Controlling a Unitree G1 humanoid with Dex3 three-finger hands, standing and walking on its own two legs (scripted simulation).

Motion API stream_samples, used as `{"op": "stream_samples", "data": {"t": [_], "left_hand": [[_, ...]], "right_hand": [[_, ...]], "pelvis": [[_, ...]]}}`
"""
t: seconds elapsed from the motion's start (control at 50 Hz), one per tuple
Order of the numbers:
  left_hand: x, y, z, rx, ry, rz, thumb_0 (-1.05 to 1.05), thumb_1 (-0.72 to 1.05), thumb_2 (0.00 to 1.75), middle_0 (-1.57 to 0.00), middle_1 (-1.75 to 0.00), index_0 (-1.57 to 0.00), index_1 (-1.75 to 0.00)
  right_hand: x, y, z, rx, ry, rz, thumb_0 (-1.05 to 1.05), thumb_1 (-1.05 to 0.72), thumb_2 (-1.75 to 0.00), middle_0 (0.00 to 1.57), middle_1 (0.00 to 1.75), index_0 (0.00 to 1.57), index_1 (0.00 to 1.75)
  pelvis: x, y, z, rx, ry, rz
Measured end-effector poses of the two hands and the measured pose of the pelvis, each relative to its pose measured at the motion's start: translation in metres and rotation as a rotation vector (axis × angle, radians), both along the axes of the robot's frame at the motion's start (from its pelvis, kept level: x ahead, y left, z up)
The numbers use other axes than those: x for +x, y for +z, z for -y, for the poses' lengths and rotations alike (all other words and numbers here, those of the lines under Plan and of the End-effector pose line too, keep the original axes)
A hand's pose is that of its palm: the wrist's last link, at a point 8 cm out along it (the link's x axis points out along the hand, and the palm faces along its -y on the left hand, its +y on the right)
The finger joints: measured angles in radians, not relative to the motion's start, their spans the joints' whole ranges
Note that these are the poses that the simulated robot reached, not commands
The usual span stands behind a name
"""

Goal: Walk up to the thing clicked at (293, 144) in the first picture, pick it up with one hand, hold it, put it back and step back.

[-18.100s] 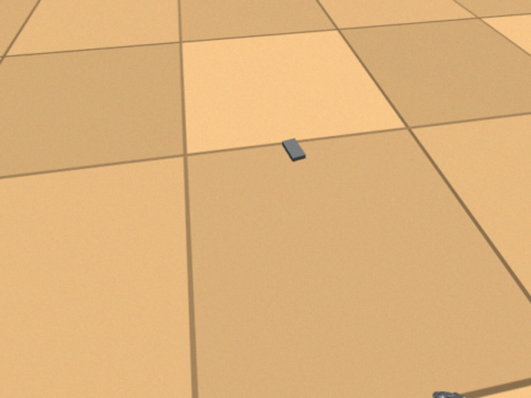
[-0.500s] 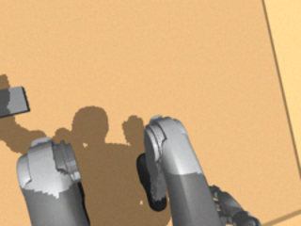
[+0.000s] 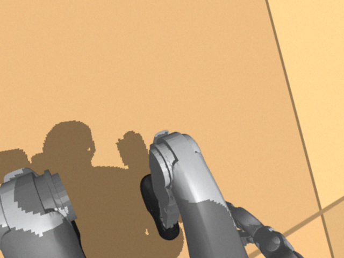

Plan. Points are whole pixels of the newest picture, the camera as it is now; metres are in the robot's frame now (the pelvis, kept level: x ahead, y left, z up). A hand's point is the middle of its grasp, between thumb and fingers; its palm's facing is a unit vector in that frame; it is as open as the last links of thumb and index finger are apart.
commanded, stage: rest palm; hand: left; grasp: from above
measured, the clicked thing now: out of the picture +0.41 +0.36 -0.28
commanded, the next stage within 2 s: close in 0.98 s
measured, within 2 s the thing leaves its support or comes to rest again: neither
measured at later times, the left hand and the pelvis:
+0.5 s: hand out of the picture +0.40 +0.34 -0.25, palm faces -0.45 -0.18 -0.87, open 14.3 cm; pelvis +0.00 +0.00 +0.00, yaw -1 degrees
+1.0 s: hand out of the picture +0.40 +0.35 -0.26, palm faces -0.45 -0.18 -0.88, open 14.2 cm; pelvis +0.00 +0.01 +0.00, yaw -2 degrees
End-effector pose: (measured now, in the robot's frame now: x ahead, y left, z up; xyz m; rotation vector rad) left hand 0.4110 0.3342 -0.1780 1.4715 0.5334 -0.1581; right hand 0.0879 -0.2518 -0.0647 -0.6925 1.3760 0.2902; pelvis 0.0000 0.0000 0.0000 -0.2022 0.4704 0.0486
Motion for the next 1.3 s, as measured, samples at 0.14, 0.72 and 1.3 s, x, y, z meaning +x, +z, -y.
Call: {"op": "stream_samples", "data": {"t": [0.14, 0.72, 1.3], "left_hand": [[0.002, -0.006, -0.012, -0.013, 0.103, -0.027, 0.00, -0.53, 0.98, -0.08, -0.99, -0.07, -0.98], [-0.014, -0.020, -0.006, -0.016, -0.014, 0.004, 0.00, -0.53, 0.98, -0.08, -0.98, -0.07, -0.98], [-0.017, -0.025, -0.013, -0.056, 0.013, -0.040, 0.00, -0.40, 0.90, -0.11, -1.00, -0.14, -0.98]], "right_hand": [[-0.002, 0.001, -0.005, 0.030, 0.006, -0.005, 0.00, -0.90, -0.90, 0.20, 0.30, 0.20, 0.30], [0.016, 0.015, -0.007, -0.009, 0.113, 0.008, 0.00, -0.90, -0.90, 0.20, 0.30, 0.20, 0.30], [0.010, 0.010, -0.014, 0.031, 0.134, -0.025, 0.00, -0.90, -0.90, 0.20, 0.30, 0.20, 0.30]], "pelvis": [[0.003, 0.001, -0.002, -0.007, -0.009, -0.001], [-0.002, 0.001, -0.007, -0.039, -0.017, 0.038], [0.000, 0.002, -0.004, -0.038, -0.021, 0.057]]}}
